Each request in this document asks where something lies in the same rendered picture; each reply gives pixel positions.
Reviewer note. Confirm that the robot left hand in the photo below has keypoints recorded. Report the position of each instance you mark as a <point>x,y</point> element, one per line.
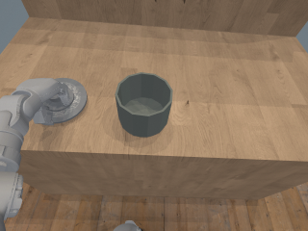
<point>46,88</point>

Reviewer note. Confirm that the knob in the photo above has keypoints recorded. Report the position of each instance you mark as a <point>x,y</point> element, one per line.
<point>55,98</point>

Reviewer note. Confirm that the pot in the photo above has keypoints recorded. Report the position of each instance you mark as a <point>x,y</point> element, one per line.
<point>143,102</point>

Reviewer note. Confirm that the table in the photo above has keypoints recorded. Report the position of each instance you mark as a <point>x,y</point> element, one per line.
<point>238,122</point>

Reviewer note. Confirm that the robot left shin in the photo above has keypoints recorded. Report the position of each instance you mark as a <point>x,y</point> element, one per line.
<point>130,221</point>

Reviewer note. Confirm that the lid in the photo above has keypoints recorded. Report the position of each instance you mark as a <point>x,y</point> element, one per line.
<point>59,112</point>

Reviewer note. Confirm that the left robot upper arm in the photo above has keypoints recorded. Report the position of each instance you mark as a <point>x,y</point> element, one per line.
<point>11,191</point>

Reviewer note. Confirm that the left robot forearm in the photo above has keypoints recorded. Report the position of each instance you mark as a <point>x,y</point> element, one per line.
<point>16,111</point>

